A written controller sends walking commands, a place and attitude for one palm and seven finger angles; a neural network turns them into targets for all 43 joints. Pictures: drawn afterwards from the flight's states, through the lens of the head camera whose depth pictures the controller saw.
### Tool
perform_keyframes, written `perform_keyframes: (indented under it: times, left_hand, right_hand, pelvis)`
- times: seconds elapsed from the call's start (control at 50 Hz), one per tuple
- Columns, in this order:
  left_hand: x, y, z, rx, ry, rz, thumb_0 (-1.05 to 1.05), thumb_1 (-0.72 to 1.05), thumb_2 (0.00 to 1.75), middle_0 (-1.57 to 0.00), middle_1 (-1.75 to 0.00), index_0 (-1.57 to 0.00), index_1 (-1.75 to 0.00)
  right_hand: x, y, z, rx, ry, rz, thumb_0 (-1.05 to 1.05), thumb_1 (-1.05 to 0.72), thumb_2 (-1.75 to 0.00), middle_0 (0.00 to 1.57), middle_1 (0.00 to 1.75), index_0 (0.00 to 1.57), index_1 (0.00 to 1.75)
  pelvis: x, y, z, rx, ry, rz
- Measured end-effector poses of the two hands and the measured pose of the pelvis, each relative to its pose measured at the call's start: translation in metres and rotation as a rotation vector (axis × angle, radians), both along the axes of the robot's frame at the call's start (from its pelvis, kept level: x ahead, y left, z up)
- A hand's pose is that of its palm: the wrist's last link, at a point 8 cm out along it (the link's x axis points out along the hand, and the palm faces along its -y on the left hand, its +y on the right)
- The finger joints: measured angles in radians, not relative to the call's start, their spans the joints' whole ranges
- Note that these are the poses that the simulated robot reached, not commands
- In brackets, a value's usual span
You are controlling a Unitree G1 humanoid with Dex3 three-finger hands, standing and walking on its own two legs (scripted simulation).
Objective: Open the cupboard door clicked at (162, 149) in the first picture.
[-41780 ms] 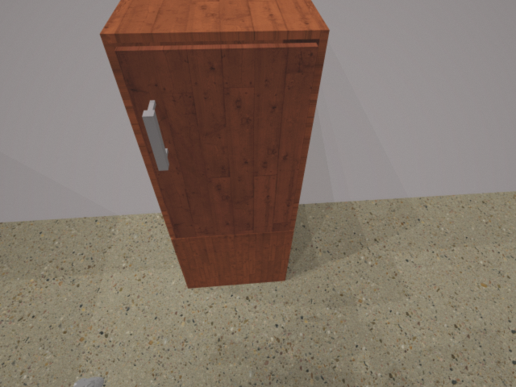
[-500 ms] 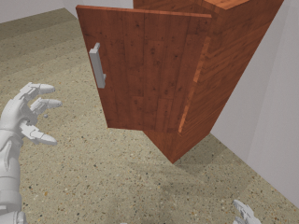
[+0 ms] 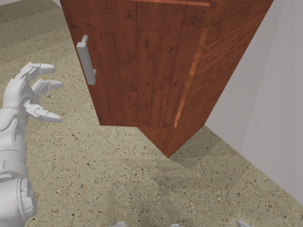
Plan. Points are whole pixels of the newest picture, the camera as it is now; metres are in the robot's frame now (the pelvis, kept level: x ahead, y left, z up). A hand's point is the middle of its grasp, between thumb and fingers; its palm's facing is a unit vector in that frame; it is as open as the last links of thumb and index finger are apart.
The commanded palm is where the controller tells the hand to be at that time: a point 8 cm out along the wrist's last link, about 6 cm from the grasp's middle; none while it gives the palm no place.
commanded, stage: move the hooked fingers beside the handle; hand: left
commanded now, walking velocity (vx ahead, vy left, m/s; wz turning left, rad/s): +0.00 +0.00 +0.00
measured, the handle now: (88, 61) +0.57 +0.20 +0.09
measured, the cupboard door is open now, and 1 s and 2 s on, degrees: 46 46 46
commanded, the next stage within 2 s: slide the fingers in behind the handle in 1.48 s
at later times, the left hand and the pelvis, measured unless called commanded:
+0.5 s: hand (60, 74) +0.50 +0.26 +0.10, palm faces -0.02 -1.00 +0.00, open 14.0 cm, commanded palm +0.49 +0.30 +0.10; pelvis +0.00 +0.01 -0.01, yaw -1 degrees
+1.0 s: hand (63, 69) +0.52 +0.26 +0.09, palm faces -0.01 -1.00 +0.00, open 14.0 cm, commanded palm +0.51 +0.30 +0.09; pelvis +0.02 +0.01 -0.01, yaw -2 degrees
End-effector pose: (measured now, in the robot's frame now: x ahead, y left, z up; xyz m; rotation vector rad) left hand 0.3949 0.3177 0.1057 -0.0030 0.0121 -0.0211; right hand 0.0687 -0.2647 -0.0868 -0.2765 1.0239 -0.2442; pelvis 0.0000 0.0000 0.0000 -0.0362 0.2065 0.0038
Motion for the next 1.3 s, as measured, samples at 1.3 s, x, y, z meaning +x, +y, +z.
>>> perform_keyframes:
  times: [1.3]
  left_hand:
    - [0.103, -0.007, -0.009, 0.000, 0.022, 0.004, -0.02, -0.50, 0.30, -0.30, -1.20, -0.30, -1.20]
  right_hand:
    - [-0.060, 0.003, -0.010, -0.037, 0.298, -0.100, 0.01, -0.91, -0.90, 0.20, 0.30, 0.20, 0.30]
  pelvis:
    - [0.009, 0.008, -0.015, -0.035, 0.139, -0.008]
